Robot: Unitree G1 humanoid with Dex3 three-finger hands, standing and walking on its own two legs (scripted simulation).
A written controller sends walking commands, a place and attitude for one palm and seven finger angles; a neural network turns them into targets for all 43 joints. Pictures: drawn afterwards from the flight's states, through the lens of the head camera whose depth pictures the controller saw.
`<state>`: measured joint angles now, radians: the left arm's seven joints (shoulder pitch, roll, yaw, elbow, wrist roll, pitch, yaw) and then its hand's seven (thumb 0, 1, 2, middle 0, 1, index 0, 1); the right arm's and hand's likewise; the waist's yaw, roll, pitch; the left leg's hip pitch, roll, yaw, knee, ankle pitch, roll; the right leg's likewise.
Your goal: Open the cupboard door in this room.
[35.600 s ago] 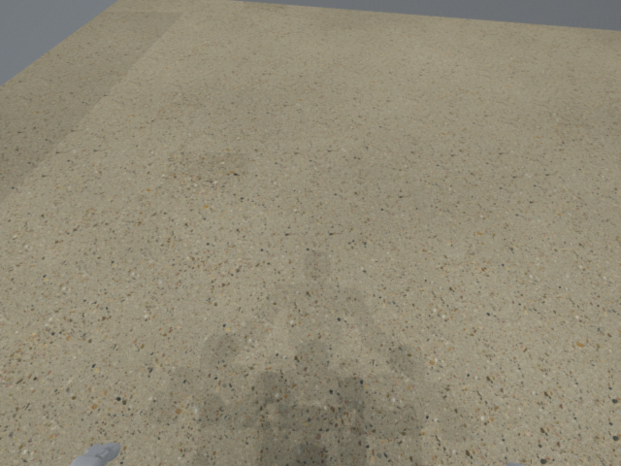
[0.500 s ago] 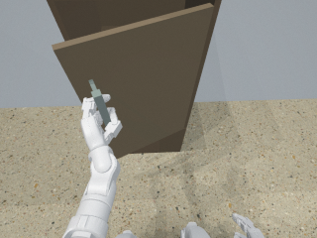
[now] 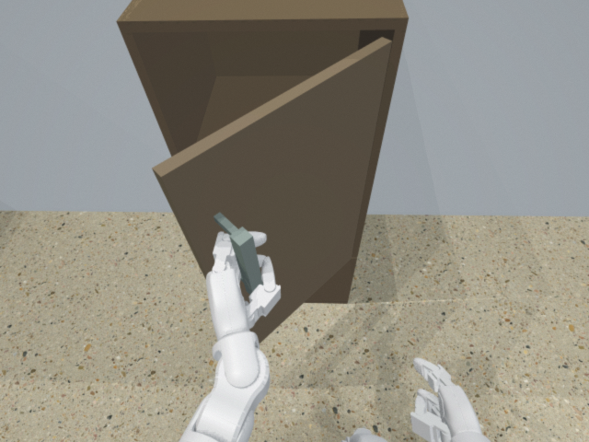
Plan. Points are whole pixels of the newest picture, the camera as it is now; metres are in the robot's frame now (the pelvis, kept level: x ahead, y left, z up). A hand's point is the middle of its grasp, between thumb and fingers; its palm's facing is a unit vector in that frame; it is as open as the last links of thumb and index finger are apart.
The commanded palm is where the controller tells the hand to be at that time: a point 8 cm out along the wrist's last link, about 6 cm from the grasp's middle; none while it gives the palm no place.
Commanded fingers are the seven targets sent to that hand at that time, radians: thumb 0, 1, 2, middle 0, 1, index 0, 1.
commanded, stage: open thumb and fingers to let go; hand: left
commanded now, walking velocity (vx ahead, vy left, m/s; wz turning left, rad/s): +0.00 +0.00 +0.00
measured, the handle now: (239, 257) +0.35 +0.09 +0.05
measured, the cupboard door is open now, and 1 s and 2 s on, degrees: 46 45 47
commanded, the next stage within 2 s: slide the hand sideways off the handle in 0.78 s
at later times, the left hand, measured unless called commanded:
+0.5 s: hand (262, 283) +0.31 +0.06 +0.05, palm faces +0.36 -0.93 -0.03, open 12.8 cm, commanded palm +0.27 +0.10 +0.04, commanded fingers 0.00 -0.50 0.30 -0.25 -0.90 -0.25 -0.90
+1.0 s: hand (262, 301) +0.29 +0.06 +0.04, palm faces +0.06 -0.99 -0.10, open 15.8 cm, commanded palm +0.26 +0.09 +0.04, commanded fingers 0.00 -0.50 0.30 -0.15 -0.30 -0.15 -0.30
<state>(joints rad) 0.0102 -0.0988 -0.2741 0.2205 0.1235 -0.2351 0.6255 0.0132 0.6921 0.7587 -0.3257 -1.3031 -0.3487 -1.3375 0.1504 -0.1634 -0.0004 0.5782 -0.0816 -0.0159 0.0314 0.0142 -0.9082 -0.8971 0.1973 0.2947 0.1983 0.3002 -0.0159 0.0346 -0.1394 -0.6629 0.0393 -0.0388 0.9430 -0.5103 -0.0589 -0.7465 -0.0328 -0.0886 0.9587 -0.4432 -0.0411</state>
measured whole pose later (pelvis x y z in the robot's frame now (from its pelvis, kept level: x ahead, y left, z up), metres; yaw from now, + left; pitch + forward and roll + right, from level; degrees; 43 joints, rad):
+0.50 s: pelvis -0.02 +0.00 +0.00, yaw +0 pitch +13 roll +1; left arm -0.11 -0.13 -0.16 0.35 0.11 -0.30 0.63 0.00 -0.30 0.38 -0.33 -1.20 -0.32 -1.19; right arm 0.19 -0.19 -0.03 0.62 -0.09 -0.02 0.00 0.02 -0.91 -0.90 0.20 0.29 0.20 0.30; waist -0.02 0.03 -0.14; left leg -0.71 0.03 -0.03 0.96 -0.48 -0.06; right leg -0.80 -0.04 -0.07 0.98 -0.41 -0.04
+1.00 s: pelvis -0.03 +0.02 -0.01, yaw +0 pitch +13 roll +1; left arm -0.12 -0.04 -0.23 0.34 0.11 -0.33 0.37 -0.01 -0.49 0.30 -0.29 -0.44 -0.19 -0.50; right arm 0.19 -0.18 0.00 0.58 -0.07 -0.04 0.01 0.01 -0.91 -0.90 0.20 0.29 0.20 0.30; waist 0.00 0.02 -0.12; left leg -0.74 0.01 -0.02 1.01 -0.49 -0.03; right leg -0.82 -0.06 -0.06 1.01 -0.41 -0.02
